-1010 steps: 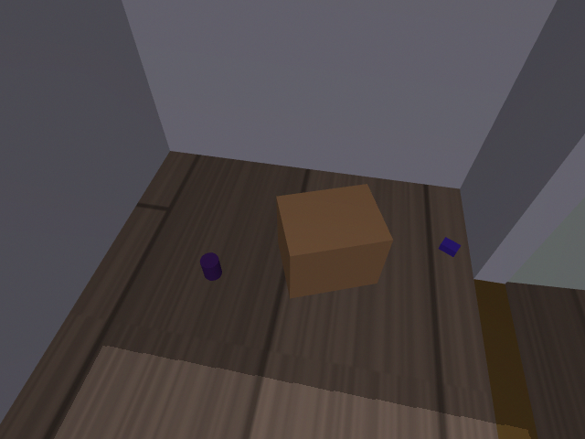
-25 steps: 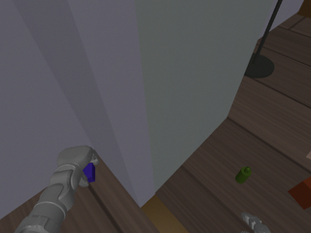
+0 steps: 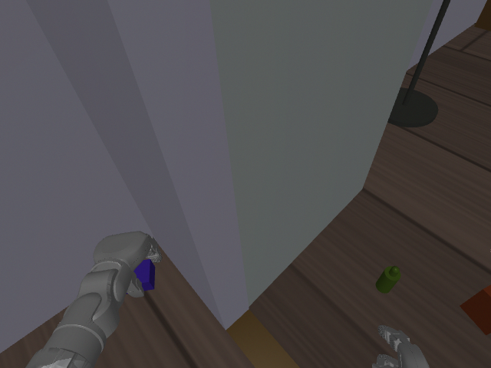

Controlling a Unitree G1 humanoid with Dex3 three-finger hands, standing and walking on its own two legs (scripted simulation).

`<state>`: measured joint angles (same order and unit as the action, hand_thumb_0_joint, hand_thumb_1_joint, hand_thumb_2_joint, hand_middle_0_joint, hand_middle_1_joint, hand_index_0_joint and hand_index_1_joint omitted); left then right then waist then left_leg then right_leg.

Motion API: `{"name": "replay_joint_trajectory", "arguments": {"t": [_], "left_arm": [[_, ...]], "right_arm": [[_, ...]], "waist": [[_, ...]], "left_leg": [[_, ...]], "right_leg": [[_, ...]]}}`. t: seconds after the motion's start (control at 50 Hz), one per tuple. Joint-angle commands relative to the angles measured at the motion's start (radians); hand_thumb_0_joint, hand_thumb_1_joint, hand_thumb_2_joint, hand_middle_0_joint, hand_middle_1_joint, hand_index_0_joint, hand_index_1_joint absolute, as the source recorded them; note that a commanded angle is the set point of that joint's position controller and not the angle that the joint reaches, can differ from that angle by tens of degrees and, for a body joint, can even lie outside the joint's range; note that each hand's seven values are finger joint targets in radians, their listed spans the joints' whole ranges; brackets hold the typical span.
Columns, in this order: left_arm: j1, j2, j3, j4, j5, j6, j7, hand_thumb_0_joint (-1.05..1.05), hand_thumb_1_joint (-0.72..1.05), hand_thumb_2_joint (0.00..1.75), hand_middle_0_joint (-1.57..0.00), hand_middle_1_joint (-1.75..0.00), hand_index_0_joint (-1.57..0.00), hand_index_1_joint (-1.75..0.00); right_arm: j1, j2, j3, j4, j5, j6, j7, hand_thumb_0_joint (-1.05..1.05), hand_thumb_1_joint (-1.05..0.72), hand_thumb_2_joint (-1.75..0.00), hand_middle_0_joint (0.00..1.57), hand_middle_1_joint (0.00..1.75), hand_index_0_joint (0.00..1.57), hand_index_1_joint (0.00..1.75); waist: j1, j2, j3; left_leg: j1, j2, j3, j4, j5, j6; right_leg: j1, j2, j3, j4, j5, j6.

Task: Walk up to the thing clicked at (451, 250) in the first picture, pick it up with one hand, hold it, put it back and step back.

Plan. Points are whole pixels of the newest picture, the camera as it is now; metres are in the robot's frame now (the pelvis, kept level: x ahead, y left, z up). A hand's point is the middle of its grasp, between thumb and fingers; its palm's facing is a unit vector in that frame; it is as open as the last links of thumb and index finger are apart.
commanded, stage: hold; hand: left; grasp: from above
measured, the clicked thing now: (134, 277) +0.31 +0.23 -0.08
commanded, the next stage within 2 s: crouch in 0.80 s
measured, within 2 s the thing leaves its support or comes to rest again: neither
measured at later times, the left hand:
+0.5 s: hand (130, 275) +0.29 +0.22 -0.03, palm faces -0.44 -0.08 -0.90, open 7.4 cm
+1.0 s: hand (130, 278) +0.29 +0.22 -0.03, palm faces -0.44 -0.08 -0.89, open 7.4 cm
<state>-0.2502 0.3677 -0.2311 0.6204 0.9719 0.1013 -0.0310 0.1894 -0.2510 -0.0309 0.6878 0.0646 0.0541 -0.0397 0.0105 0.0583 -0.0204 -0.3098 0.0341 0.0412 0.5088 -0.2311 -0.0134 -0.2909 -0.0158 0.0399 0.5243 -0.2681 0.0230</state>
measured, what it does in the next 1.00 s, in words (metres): stands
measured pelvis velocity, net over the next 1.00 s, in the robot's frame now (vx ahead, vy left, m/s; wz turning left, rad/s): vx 0.00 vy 0.00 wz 0.00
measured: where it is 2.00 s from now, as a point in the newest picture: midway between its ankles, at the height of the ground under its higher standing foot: outside the picture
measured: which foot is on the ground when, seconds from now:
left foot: down 0.00-1.00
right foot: down 0.00-1.00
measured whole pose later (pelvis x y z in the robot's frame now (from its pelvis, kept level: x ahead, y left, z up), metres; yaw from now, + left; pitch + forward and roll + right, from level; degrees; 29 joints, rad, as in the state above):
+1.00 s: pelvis +0.00 +0.00 +0.00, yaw +0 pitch +1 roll +0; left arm -0.24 0.36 -0.23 0.61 0.98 0.09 -0.04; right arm 0.18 -0.25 -0.02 0.69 0.07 0.06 -0.04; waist 0.02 0.06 -0.01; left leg -0.27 0.03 0.04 0.46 -0.20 -0.01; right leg -0.25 -0.02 0.04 0.48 -0.24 0.02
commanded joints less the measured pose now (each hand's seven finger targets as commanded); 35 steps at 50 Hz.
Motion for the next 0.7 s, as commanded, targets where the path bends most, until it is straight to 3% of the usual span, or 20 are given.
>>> {"name": "replay_joint_trajectory", "arguments": {"t": [0.0,0.1,0.12,0.18,0.22,0.26,0.3,0.34,0.38,0.42,0.5,0.6,0.68], "left_arm": [[-0.346,0.203,0.096,-0.219,0.009,0.004,0.042,0.00,0.93,0.21,-1.23,-0.24,-1.28,-0.19],[-0.354,0.218,0.109,-0.211,0.006,0.007,0.033,0.00,0.93,0.22,-1.22,-0.25,-1.27,-0.20],[-0.338,0.193,0.084,-0.208,0.006,0.007,0.023,0.00,0.94,0.21,-1.22,-0.26,-1.28,-0.20],[-0.318,0.212,0.105,-0.194,0.004,0.007,0.016,0.00,0.93,0.18,-1.20,-0.26,-1.26,-0.20],[-0.329,0.195,0.082,-0.222,0.004,0.003,0.006,0.00,0.93,0.19,-1.21,-0.25,-1.27,-0.19],[-0.316,0.197,0.092,-0.224,-0.003,0.001,0.003,0.00,0.93,0.18,-1.22,-0.24,-1.28,-0.18],[-0.348,0.238,0.123,-0.227,0.004,-0.003,0.009,0.00,0.92,0.18,-1.21,-0.24,-1.27,-0.18],[-0.327,0.202,0.095,-0.239,0.005,-0.004,0.010,0.00,0.93,0.18,-1.22,-0.24,-1.28,-0.19],[-0.368,0.237,0.124,-0.247,0.008,-0.006,0.018,0.00,0.94,0.18,-1.22,-0.24,-1.28,-0.18],[-0.350,0.206,0.098,-0.236,0.010,-0.004,0.019,0.00,0.94,0.18,-1.22,-0.25,-1.28,-0.19],[-0.351,0.194,0.085,-0.241,0.012,0.000,0.023,0.00,0.94,0.18,-1.23,-0.24,-1.28,-0.18],[-0.371,0.216,0.100,-0.221,0.012,0.010,0.023,0.00,0.97,0.18,-1.25,-0.23,-1.30,-0.17],[-0.332,0.200,0.094,-0.217,0.007,0.012,0.017,0.00,0.95,0.19,-1.23,-0.24,-1.29,-0.18]], "right_arm": [[-0.087,-0.126,-0.038,-0.133,-0.001,-0.040,-0.006,0.00,-0.90,-0.90,0.20,0.30,0.20,0.30],[-0.095,-0.125,-0.033,-0.132,-0.001,-0.041,-0.008,0.00,-0.90,-0.90,0.20,0.30,0.20,0.30],[-0.105,-0.120,-0.030,-0.139,0.001,-0.042,-0.008,0.00,-0.90,-0.90,0.20,0.30,0.20,0.30],[-0.109,-0.122,-0.031,-0.140,0.001,-0.041,-0.011,0.00,-0.90,-0.90,0.20,0.30,0.20,0.30],[-0.112,-0.120,-0.030,-0.147,0.002,-0.043,-0.010,0.00,-0.90,-0.90,0.20,0.30,0.20,0.30],[-0.109,-0.121,-0.030,-0.149,0.003,-0.043,-0.011,0.00,-0.90,-0.90,0.20,0.30,0.20,0.30],[-0.107,-0.119,-0.028,-0.144,0.002,-0.042,-0.014,0.00,-0.90,-0.90,0.20,0.30,0.20,0.30],[-0.112,-0.118,-0.029,-0.148,0.001,-0.042,-0.012,0.00,-0.90,-0.90,0.20,0.30,0.20,0.30],[-0.109,-0.117,-0.029,-0.143,0.003,-0.041,-0.013,0.00,-0.90,-0.90,0.20,0.30,0.20,0.30],[-0.108,-0.117,-0.028,-0.144,0.003,-0.041,-0.012,0.00,-0.90,-0.90,0.20,0.30,0.20,0.30],[-0.111,-0.121,-0.033,-0.142,0.003,-0.040,-0.011,0.00,-0.90,-0.90,0.20,0.30,0.20,0.30],[-0.109,-0.118,-0.031,-0.136,0.004,-0.037,-0.011,0.00,-0.90,-0.90,0.20,0.30,0.20,0.30],[-0.111,-0.118,-0.030,-0.141,0.003,-0.037,-0.010,0.00,-0.90,-0.90,0.20,0.30,0.20,0.30]], "waist": [[-0.004,-0.050,-0.261],[0.004,-0.044,-0.246],[0.004,-0.052,-0.226],[0.004,-0.050,-0.230],[0.000,-0.049,-0.226],[0.003,-0.063,-0.224],[0.008,-0.054,-0.236],[0.002,-0.061,-0.239],[0.011,-0.043,-0.261],[0.004,-0.050,-0.239],[0.004,-0.041,-0.246],[0.005,-0.046,-0.242],[0.011,-0.037,-0.237]], "left_leg": [[0.170,-0.037,0.007,-0.052,0.201,0.026],[0.166,-0.039,0.010,-0.065,0.181,0.025],[0.159,-0.039,0.009,-0.070,0.169,0.027],[0.165,-0.038,0.010,-0.076,0.165,0.027],[0.171,-0.036,0.009,-0.079,0.161,0.027],[0.169,-0.040,0.012,-0.078,0.161,0.030],[0.174,-0.041,0.014,-0.074,0.177,0.030],[0.181,-0.044,0.017,-0.073,0.178,0.033],[0.186,-0.044,0.016,-0.073,0.196,0.030],[0.185,-0.042,0.016,-0.079,0.181,0.030],[0.191,-0.038,0.013,-0.087,0.177,0.026],[0.189,-0.038,0.014,-0.086,0.196,0.028],[0.185,-0.038,0.013,-0.092,0.184,0.025]], "right_leg": [[0.048,0.044,-0.029,-0.081,0.198,-0.020],[0.049,0.044,-0.030,-0.096,0.173,-0.022],[0.042,0.044,-0.030,-0.099,0.162,-0.023],[0.043,0.045,-0.030,-0.102,0.153,-0.023],[0.041,0.045,-0.030,-0.104,0.151,-0.024],[0.048,0.042,-0.027,-0.110,0.153,-0.021],[0.047,0.042,-0.028,-0.109,0.167,-0.020],[0.055,0.038,-0.025,-0.111,0.176,-0.018],[0.061,0.039,-0.025,-0.110,0.191,-0.018],[0.054,0.041,-0.026,-0.114,0.173,-0.021],[0.054,0.044,-0.031,-0.112,0.165,-0.027],[0.060,0.042,-0.032,-0.116,0.188,-0.023],[0.060,0.044,-0.034,-0.118,0.166,-0.028]]}}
